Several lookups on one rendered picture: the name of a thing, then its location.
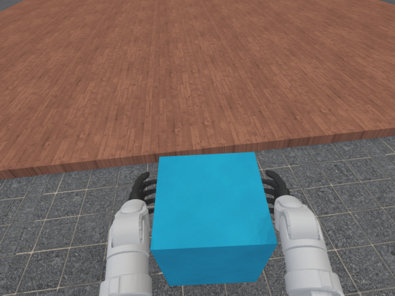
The left robot forearm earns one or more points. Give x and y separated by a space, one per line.
127 267

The robot left hand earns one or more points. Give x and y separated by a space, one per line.
138 190

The right robot forearm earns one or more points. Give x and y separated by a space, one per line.
308 268

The carton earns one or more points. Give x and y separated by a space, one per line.
211 220

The robot right hand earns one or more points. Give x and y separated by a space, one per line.
279 187

